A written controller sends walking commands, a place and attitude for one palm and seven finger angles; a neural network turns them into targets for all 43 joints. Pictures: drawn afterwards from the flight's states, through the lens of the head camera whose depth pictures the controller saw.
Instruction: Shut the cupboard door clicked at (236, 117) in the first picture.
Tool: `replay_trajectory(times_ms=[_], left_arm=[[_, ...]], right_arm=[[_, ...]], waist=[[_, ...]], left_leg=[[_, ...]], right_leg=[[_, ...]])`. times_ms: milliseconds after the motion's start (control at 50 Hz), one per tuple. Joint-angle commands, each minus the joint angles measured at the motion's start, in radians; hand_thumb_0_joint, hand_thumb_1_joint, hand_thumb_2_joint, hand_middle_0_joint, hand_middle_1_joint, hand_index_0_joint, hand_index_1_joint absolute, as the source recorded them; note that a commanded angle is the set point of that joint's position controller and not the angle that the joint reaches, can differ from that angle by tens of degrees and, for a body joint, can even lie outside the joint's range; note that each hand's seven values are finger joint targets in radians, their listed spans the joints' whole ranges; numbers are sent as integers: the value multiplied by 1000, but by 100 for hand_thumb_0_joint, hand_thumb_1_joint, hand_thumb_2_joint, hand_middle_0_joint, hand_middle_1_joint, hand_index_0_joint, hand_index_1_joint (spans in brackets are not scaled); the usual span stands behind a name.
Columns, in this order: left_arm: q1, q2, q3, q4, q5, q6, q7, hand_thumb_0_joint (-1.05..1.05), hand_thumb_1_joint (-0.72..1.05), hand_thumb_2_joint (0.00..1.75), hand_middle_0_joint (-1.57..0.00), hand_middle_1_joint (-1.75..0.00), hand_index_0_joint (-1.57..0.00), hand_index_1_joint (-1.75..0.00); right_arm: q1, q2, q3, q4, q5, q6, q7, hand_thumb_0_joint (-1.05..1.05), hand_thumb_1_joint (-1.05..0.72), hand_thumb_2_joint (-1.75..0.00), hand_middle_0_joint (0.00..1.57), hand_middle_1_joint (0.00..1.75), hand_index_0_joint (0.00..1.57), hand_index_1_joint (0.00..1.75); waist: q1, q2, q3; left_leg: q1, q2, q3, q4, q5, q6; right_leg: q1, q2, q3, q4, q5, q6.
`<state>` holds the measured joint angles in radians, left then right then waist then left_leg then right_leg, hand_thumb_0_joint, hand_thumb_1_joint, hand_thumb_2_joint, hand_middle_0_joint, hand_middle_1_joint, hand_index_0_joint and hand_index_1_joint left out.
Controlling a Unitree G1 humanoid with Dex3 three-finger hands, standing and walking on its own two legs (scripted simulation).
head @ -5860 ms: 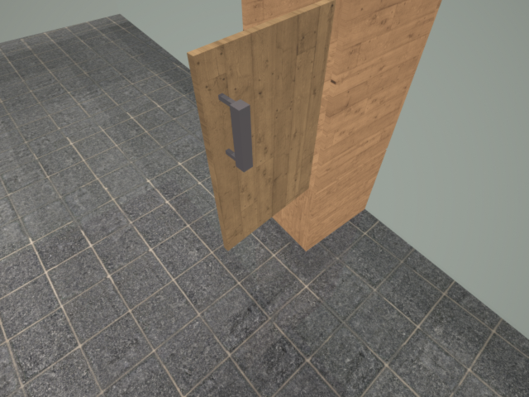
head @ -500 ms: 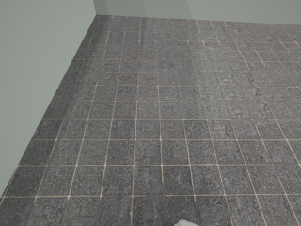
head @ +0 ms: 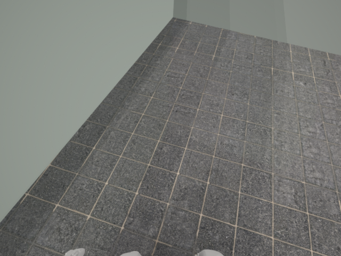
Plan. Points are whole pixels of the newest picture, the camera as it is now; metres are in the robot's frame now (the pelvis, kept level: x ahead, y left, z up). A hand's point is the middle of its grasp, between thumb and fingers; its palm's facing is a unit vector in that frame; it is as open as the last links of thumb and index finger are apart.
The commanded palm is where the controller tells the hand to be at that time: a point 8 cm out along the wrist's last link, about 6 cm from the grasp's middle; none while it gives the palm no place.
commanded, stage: walk to a spot facing it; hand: left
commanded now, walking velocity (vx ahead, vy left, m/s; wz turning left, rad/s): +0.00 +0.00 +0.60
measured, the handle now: out of the picture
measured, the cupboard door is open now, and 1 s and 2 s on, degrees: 96 96 96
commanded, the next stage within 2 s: none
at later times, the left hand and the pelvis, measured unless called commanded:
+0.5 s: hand out of the picture -0.02 +0.15 -0.18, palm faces +0.37 -0.90 -0.22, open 7.4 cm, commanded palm none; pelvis +0.02 -0.05 +0.00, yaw +21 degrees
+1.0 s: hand out of the picture -0.01 +0.12 -0.15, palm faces +0.60 -0.77 -0.23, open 7.4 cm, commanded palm none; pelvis +0.04 -0.09 +0.01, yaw +39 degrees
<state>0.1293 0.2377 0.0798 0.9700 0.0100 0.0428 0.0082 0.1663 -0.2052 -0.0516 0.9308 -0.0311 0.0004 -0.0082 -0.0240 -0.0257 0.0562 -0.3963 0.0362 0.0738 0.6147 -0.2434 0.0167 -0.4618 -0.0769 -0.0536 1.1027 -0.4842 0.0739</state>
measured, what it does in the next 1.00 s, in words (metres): steps on the spot, turning left: right foot, then left foot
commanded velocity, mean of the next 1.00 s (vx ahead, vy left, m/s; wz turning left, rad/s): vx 0.00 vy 0.00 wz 0.60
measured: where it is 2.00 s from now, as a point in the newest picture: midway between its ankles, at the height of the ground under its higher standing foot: outside the picture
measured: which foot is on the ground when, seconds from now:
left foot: down 0.00-0.14, up 0.16-0.44, down 0.46-0.78, up 0.80-1.00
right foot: up 0.00-0.12, down 0.14-0.46, up 0.48-0.76, down 0.78-1.00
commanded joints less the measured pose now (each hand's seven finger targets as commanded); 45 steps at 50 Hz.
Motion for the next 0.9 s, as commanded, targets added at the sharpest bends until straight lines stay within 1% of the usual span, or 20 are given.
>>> replay_trajectory(times_ms=[0,40,80,120,140,180,220,320,400,420,440,460,540,700,720,740,760,780,820,880], left_arm=[[9,38,2,-107,1,-20,1,0,90,90,-20,-30,-20,-30],[53,42,3,-105,2,-24,-1,0,90,90,-20,-30,-20,-30],[148,83,15,-90,4,-33,3,0,90,90,-20,-30,-20,-30],[168,250,42,-118,27,-44,17,0,90,90,-20,-30,-20,-30],[125,242,31,-136,21,-44,18,0,90,90,-20,-30,-20,-30],[50,158,10,-144,15,-53,22,0,90,90,-20,-30,-20,-30],[58,131,4,-142,17,-56,23,0,90,90,-20,-30,-20,-30],[167,183,17,-95,20,-62,21,0,90,90,-20,-30,-20,-30],[135,197,27,-94,7,-56,12,0,90,90,-20,-30,-20,-30],[117,175,25,-108,2,-54,8,0,90,90,-20,-30,-20,-30],[100,105,9,-154,-6,-49,1,0,90,90,-20,-30,-20,-30],[36,109,0,-191,5,-35,9,0,90,90,-20,-30,-20,-30],[22,98,9,-136,5,-17,3,0,90,90,-20,-30,-20,-30],[115,82,13,-124,1,-25,1,0,90,90,-20,-30,-20,-30],[162,113,21,-119,4,-35,4,0,90,90,-20,-30,-20,-30],[197,191,39,-121,18,-45,16,0,90,90,-20,-30,-20,-30],[176,258,44,-136,24,-45,20,0,90,90,-20,-30,-20,-30],[130,240,32,-154,18,-46,21,0,90,90,-20,-30,-20,-30],[34,165,19,-172,15,-44,28,0,90,90,-20,-30,-20,-30],[57,159,13,-163,18,-51,25,0,90,90,-20,-30,-20,-30]], right_arm=[[42,-228,-60,-56,-4,11,-5,0,-90,-90,20,30,20,30],[-1,-238,-68,-72,-2,23,1,0,-90,-90,20,30,20,30],[-65,-220,-70,-102,8,35,8,0,-90,-90,20,30,20,30],[-105,-120,-56,-158,17,42,26,0,-90,-90,20,30,20,30],[-94,-138,-58,-161,9,43,33,0,-90,-90,20,30,20,30],[-88,-129,-59,-123,9,55,34,0,-90,-90,20,30,20,30],[-80,-99,-47,-112,16,57,40,0,-90,-90,20,30,20,30],[-142,-64,-22,-126,24,45,45,0,-90,-90,20,30,20,30],[-53,-113,-27,-109,19,35,38,0,-90,-90,20,30,20,30],[16,-172,-44,-96,14,27,36,0,-90,-90,20,30,20,30],[99,-292,-75,-86,6,21,27,0,-90,-90,20,30,20,30],[152,-328,-81,-62,11,32,21,0,-90,-90,20,30,20,30],[-5,-236,-58,-93,6,19,-6,0,-90,-90,20,30,20,30],[-74,-241,-72,-109,4,38,6,0,-90,-90,20,30,20,30],[-87,-220,-70,-120,12,39,10,0,-90,-90,20,30,20,30],[-80,-152,-64,-140,19,42,16,0,-90,-90,20,30,20,30],[-100,-127,-57,-164,17,38,23,0,-90,-90,20,30,20,30],[-77,-142,-56,-161,11,41,30,0,-90,-90,20,30,20,30],[-63,-134,-62,-124,14,57,34,0,-90,-90,20,30,20,30],[-88,-88,-39,-116,20,53,43,0,-90,-90,20,30,20,30]], waist=[[-5,159,-138],[11,197,-122],[61,133,-99],[100,-318,-56],[74,-223,-65],[20,-222,-26],[20,-211,-59],[74,-170,-108],[19,-148,-144],[-22,-16,-191],[-68,317,-223],[-89,271,-204],[-9,199,-108],[46,184,-86],[71,110,-101],[90,-126,-101],[101,-305,-88],[70,-206,-91],[21,-255,-68],[35,-183,-61]], left_leg=[[151,234,-282,-249,277,124],[87,206,-296,-241,184,107],[-65,128,-261,-169,2,50],[-248,-79,-38,301,-342,-73],[-202,-32,-88,481,-338,-53],[-232,11,-91,625,-232,-72],[-182,8,-44,504,-221,-87],[-75,-26,45,154,-223,-82],[153,-35,61,-117,-16,-51],[342,61,-44,-193,200,-9],[512,350,-421,-200,618,151],[455,431,-444,-208,637,240],[240,244,-306,-240,404,146],[12,146,-341,-212,104,91],[-57,99,-313,-148,33,53],[-225,-23,-196,57,-156,-18],[-244,-92,-78,345,-366,-61],[-195,-45,-113,505,-332,-49],[-203,6,-101,614,-250,-67],[-121,1,-17,356,-249,-90]], right_leg=[[54,19,9,-233,5,3],[148,47,-15,-373,59,-3],[327,35,-17,-616,203,-14],[311,-407,434,-931,73,-189],[214,-423,387,-899,102,-234],[222,-303,216,-812,377,-194],[295,-254,67,-750,636,-171],[450,-282,7,-649,887,-173],[357,-267,-78,-511,820,-103],[207,-233,-119,-352,661,-52],[-90,-84,-143,-115,-9,31],[-150,-56,-28,18,-192,20],[-101,-43,56,35,25,18],[261,60,-12,-495,154,-10],[368,30,15,-642,216,-18],[473,-191,254,-821,117,-88],[378,-419,442,-891,168,-202],[280,-404,376,-856,190,-242],[267,-305,207,-796,370,-202],[330,-260,41,-711,685,-178]])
